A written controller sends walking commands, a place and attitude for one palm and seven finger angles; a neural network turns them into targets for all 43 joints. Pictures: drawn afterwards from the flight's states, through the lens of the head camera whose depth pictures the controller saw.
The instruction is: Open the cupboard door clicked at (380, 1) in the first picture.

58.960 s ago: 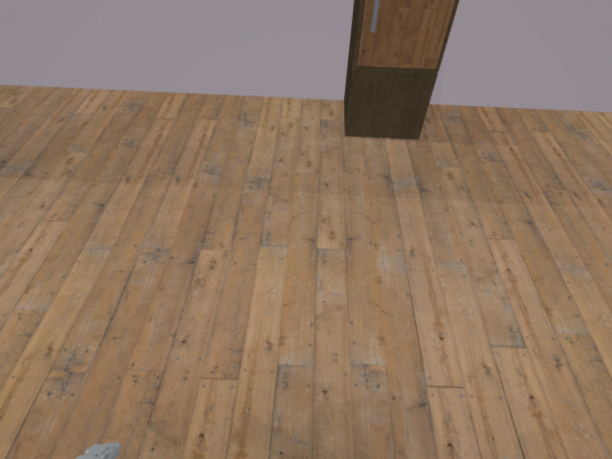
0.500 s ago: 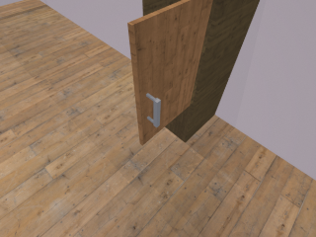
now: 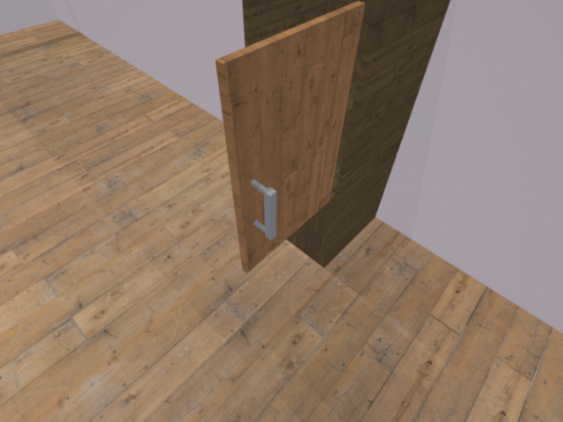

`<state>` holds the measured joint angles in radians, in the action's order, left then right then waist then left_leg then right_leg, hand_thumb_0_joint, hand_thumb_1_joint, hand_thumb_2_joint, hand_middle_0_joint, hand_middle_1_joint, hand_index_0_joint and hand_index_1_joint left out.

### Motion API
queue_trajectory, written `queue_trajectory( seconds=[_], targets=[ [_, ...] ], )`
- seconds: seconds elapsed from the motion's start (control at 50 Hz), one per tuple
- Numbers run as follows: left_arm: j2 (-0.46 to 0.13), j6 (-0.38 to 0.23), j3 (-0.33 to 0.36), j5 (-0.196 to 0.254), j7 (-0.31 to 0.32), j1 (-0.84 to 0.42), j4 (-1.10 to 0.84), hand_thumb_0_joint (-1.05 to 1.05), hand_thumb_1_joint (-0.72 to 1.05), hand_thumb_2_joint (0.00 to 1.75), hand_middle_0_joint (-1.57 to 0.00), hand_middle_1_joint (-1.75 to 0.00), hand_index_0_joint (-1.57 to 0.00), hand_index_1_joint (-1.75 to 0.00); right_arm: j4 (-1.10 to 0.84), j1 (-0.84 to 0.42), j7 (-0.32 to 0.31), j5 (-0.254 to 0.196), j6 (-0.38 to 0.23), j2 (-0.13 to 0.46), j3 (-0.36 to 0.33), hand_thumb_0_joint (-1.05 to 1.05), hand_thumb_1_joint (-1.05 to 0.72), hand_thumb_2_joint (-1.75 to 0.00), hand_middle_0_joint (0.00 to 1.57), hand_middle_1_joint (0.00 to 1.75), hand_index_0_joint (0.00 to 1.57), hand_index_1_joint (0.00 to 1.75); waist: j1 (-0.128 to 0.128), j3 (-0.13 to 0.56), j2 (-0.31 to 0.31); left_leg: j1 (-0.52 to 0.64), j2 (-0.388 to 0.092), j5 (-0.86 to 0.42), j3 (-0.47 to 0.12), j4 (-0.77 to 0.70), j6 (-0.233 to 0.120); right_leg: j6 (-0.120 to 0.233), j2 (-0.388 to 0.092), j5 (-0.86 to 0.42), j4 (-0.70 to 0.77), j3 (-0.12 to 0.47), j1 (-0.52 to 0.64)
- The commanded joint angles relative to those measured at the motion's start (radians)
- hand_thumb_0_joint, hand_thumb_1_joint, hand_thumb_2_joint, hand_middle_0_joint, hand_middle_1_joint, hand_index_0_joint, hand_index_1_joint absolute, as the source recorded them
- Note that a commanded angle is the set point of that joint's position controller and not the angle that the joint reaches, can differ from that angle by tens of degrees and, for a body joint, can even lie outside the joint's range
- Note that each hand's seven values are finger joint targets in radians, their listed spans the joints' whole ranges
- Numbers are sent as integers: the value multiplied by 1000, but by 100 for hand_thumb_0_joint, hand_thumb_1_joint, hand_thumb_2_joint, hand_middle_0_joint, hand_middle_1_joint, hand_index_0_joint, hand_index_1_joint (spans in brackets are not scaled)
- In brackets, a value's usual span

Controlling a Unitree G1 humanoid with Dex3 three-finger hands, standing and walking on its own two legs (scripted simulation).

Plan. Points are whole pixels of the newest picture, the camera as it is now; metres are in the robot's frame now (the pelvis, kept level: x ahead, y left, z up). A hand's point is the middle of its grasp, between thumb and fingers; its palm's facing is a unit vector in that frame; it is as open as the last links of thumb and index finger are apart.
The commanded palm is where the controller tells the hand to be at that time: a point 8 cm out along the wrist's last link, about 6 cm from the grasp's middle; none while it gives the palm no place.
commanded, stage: let the arm hang, fingers relaxed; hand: left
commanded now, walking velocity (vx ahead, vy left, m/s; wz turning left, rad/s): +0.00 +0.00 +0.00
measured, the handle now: (263, 210) +0.56 +0.06 -0.10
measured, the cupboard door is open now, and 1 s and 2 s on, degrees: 91 91 91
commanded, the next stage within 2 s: look to check the result in 0.02 s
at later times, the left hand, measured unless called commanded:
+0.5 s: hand out of the picture +0.00 +0.16 -0.18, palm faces +0.04 -0.98 -0.18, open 7.4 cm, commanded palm none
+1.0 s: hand out of the picture +0.03 +0.16 -0.17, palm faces +0.03 -0.98 -0.20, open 7.4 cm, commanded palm none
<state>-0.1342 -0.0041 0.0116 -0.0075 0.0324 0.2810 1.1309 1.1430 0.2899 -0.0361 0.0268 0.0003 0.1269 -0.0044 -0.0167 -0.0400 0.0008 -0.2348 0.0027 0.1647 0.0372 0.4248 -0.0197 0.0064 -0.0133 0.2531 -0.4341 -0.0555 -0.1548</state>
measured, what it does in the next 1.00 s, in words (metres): stands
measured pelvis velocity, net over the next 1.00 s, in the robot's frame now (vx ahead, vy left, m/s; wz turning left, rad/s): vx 0.04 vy -0.02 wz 0.01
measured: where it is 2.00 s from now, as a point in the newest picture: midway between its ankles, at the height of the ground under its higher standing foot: outside the picture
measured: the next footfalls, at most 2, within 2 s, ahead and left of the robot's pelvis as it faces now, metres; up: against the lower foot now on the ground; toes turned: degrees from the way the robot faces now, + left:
none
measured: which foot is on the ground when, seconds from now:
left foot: down 0.00-1.00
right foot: down 0.00-1.00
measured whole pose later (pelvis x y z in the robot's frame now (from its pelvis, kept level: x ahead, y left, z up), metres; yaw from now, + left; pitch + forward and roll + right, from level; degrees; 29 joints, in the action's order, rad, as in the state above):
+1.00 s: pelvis +0.04 -0.02 +0.00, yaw +0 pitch -1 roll +0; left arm -0.16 -0.01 0.01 0.00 0.03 0.26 1.14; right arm 1.15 0.23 -0.04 0.02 -0.01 0.16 0.00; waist -0.01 -0.06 0.00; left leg -0.17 -0.01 0.19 0.02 0.38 0.01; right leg 0.03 0.01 0.27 -0.37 -0.07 -0.08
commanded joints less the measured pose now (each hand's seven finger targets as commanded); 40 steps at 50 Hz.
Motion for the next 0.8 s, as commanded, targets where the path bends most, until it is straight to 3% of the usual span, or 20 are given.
queue_trajectory(
  seconds=[0.0, 0.78],
  targets=[
    [-98, -7, 16, -2, 5, 80, -15, 0, 90, 90, -20, -30, -20, -30, -14, 64, -1, -6, -5, 87, -14, 0, -90, -90, 20, 30, 20, 30, 10, -51, 8, 13, -91, 8, -99, -92, -11, 30, -89, -7, 111, 80, -67],
    [-121, -18, 16, 1, 5, 59, -9, 0, 90, 90, -20, -30, -20, -30, -8, 5, -8, -8, -12, 128, -12, 0, -90, -90, 20, 30, 20, 30, 13, -14, 1, 95, -102, -164, -89, -75, -8, 30, -97, -163, 135, 78, 9]
  ],
)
